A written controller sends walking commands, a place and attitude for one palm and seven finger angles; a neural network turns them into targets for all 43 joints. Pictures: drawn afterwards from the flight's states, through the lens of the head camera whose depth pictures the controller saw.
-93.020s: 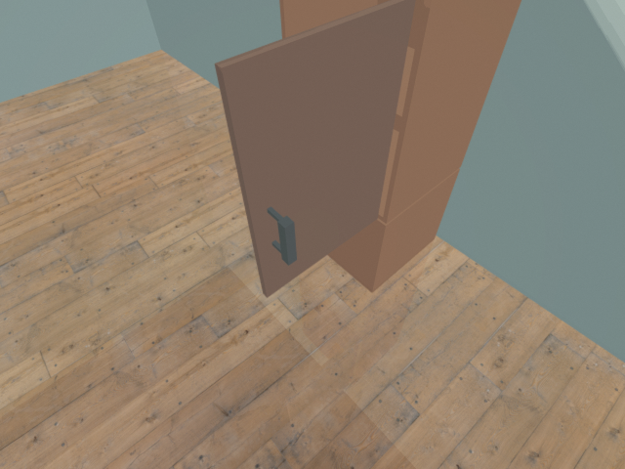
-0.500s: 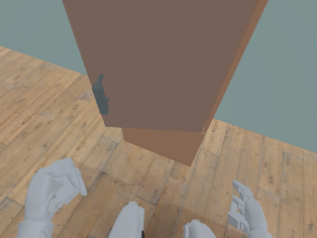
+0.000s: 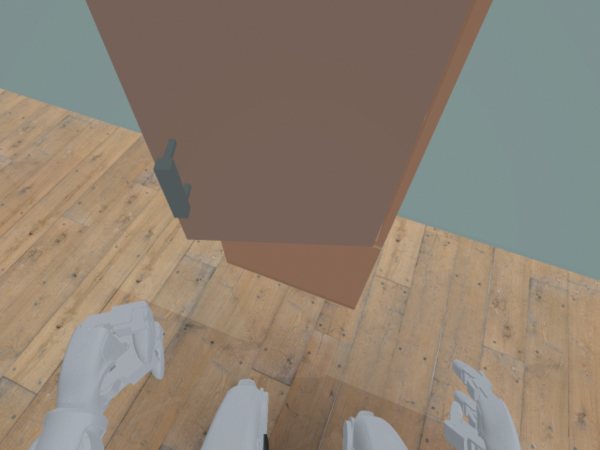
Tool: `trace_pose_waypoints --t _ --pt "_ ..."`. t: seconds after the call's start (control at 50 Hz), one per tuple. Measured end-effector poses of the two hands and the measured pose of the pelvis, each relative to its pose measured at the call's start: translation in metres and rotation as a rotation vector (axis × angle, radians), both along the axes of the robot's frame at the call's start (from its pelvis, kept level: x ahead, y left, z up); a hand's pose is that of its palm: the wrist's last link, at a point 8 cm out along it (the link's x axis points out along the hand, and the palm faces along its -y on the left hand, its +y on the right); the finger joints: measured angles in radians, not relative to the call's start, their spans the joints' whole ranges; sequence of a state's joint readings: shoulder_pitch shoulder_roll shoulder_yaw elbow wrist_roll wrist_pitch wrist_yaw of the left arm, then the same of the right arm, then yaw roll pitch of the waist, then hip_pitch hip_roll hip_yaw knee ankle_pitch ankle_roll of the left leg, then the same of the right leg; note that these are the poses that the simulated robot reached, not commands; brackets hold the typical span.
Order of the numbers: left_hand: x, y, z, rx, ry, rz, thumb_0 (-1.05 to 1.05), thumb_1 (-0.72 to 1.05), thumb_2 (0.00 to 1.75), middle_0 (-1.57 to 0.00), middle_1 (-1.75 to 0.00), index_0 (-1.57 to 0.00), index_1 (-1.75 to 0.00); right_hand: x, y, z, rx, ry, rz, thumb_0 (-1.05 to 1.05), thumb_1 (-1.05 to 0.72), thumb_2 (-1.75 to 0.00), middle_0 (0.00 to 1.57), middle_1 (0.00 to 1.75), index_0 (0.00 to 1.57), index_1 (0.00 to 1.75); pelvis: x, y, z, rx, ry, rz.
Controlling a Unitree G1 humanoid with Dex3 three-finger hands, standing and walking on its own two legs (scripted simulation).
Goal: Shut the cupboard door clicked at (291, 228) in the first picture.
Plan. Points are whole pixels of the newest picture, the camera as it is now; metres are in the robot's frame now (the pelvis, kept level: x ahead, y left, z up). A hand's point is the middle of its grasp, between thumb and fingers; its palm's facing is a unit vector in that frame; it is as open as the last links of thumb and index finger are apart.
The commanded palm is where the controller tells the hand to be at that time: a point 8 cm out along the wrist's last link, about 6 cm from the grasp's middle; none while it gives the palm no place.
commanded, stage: raise the hand and make a fist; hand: left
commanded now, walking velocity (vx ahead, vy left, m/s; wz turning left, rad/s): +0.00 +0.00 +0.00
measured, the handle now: (176, 179) +0.50 +0.24 +0.01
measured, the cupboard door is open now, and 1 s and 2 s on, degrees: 20 20 19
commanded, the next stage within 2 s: bring the fist close to the handle in 0.14 s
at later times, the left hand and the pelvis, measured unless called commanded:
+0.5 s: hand (166, 324) +0.26 +0.18 +0.04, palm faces +0.04 -1.00 -0.05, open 3.1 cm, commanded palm +0.25 +0.23 +0.04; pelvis +0.00 -0.02 -0.01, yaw +0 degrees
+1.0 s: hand (182, 264) +0.34 +0.19 +0.02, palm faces +0.04 -1.00 -0.03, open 3.1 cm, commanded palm +0.33 +0.24 +0.02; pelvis +0.00 +0.00 -0.01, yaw -1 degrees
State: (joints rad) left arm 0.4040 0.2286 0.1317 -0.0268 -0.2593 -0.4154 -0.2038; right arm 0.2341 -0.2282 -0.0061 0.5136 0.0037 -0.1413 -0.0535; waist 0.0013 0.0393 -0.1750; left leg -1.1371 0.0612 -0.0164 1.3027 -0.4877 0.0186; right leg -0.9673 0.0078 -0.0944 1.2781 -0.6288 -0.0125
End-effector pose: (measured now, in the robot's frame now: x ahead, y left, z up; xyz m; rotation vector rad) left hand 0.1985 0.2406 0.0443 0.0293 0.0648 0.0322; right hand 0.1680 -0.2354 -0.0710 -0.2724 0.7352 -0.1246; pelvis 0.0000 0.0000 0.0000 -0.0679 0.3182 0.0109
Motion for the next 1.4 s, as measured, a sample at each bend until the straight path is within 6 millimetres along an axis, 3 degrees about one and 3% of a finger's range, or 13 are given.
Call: trace_pose_waypoints --t 0.1,0.26,0.36,0.46,0.56,0.68,0.82,0.94,1.12,1.28,1.4 --pt "0.003 0.000 0.011 0.022 -0.085 0.034 0.02 0.90 0.90 -1.30 -1.50 -1.29 -1.50 0.002 -0.005 -0.006 0.006 0.007 0.008 0.02 -0.90 -0.90 0.20 0.30 0.20 0.30 0.000 -0.005 -0.003 0.004 0.002 0.002" --pt "0.000 -0.015 -0.001 0.008 0.010 -0.007 0.02 0.90 0.90 -1.30 -1.50 -1.29 -1.50 0.008 -0.007 -0.007 0.034 -0.005 0.002 0.02 -0.90 -0.90 0.20 0.30 0.20 0.30 0.001 -0.012 -0.002 0.016 0.000 -0.001" --pt "0.005 -0.011 0.006 0.033 -0.063 0.021 0.02 0.89 0.90 -1.30 -1.50 -1.30 -1.50 0.011 -0.011 -0.009 0.020 -0.014 0.015 0.02 -0.90 -0.90 0.20 0.30 0.20 0.30 0.001 -0.015 -0.005 0.018 0.005 -0.001" --pt "0.026 -0.002 -0.001 0.036 -0.112 0.031 0.02 0.89 0.90 -1.31 -1.50 -1.30 -1.50 0.009 -0.016 -0.019 0.005 0.007 0.022 0.02 -0.90 -0.90 0.20 0.30 0.20 0.30 -0.002 -0.018 -0.013 0.014 0.017 0.000" --pt "0.050 -0.009 -0.012 0.009 -0.060 -0.030 0.02 0.90 0.90 -1.30 -1.50 -1.30 -1.50 -0.001 -0.021 -0.024 -0.002 0.040 -0.003 0.02 -0.90 -0.90 0.20 0.30 0.20 0.30 -0.002 -0.016 -0.014 0.012 0.027 -0.004" --pt "0.074 -0.009 -0.005 0.010 -0.088 -0.016 0.02 0.89 0.90 -1.30 -1.50 -1.30 -1.50 -0.016 -0.022 -0.026 -0.001 0.086 -0.034 0.02 -0.90 -0.90 0.20 0.30 0.20 0.30 0.000 -0.012 -0.010 0.019 0.036 -0.016" --pt "0.092 0.005 -0.011 0.016 -0.076 0.029 0.02 0.89 0.90 -1.30 -1.50 -1.29 -1.50 -0.030 -0.022 -0.030 0.002 0.147 -0.047 0.02 -0.90 -0.90 0.20 0.30 0.20 0.30 0.000 -0.009 -0.009 0.021 0.045 -0.019" --pt "0.107 0.001 -0.019 0.003 -0.081 0.002 0.02 0.90 0.90 -1.30 -1.50 -1.30 -1.50 -0.039 -0.023 -0.034 -0.016 0.180 -0.055 0.01 -0.90 -0.90 0.20 0.30 0.20 0.30 -0.003 -0.005 -0.011 0.016 0.054 -0.019" --pt "0.152 0.005 -0.021 0.009 -0.113 0.020 0.02 0.89 0.90 -1.31 -1.50 -1.30 -1.50 -0.051 -0.024 -0.043 -0.029 0.224 -0.073 0.01 -0.90 -0.90 0.20 0.30 0.20 0.30 -0.008 -0.003 -0.018 0.012 0.077 -0.024" --pt "0.180 0.008 -0.025 0.001 -0.078 0.031 0.02 0.89 0.90 -1.30 -1.50 -1.30 -1.50 -0.072 -0.026 -0.049 -0.025 0.301 -0.103 0.01 -0.90 -0.90 0.20 0.30 0.20 0.30 -0.007 -0.002 -0.018 0.013 0.096 -0.031" --pt "0.189 0.007 -0.025 0.004 -0.100 0.023 0.02 0.90 0.90 -1.30 -1.50 -1.29 -1.50 -0.090 -0.031 -0.053 -0.018 0.361 -0.140 0.01 -0.90 -0.90 0.20 0.30 0.20 0.30 -0.004 -0.003 -0.020 0.016 0.109 -0.040"
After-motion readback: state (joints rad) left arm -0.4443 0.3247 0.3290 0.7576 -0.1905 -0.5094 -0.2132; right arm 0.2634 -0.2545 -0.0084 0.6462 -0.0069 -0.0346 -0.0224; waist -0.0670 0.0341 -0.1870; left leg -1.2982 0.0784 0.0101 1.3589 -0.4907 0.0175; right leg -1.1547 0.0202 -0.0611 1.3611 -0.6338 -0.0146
